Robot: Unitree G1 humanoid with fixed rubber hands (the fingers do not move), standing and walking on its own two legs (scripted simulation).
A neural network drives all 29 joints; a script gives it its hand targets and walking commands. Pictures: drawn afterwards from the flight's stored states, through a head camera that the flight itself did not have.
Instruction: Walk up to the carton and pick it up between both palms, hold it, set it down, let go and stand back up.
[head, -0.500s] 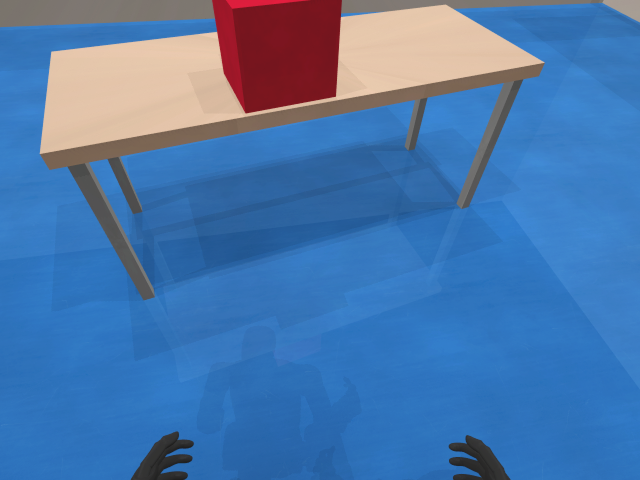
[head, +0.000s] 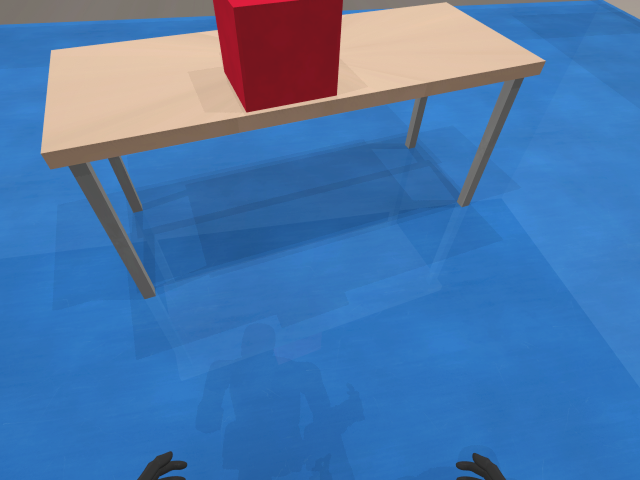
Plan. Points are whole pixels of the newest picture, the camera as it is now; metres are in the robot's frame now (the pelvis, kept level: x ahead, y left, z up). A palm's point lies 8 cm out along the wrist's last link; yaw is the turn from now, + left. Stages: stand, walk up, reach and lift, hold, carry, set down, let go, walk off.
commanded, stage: stand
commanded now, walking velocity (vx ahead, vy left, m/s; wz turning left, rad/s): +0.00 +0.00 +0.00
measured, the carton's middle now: (276, 38) +1.17 +0.14 +0.04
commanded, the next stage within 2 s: walk up in 0.42 s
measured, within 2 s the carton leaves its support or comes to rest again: neither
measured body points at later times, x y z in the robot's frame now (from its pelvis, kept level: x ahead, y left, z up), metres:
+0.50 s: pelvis +0.01 +0.00 +0.00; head +0.03 +0.00 +0.45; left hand +0.13 +0.23 -0.12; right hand +0.13 -0.23 -0.11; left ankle +0.00 +0.11 -0.73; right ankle +0.00 -0.12 -0.73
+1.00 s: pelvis +0.11 +0.07 +0.00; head +0.10 +0.09 +0.45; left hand +0.14 +0.34 -0.14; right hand +0.17 -0.19 -0.11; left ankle +0.12 +0.16 -0.73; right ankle +0.05 -0.07 -0.66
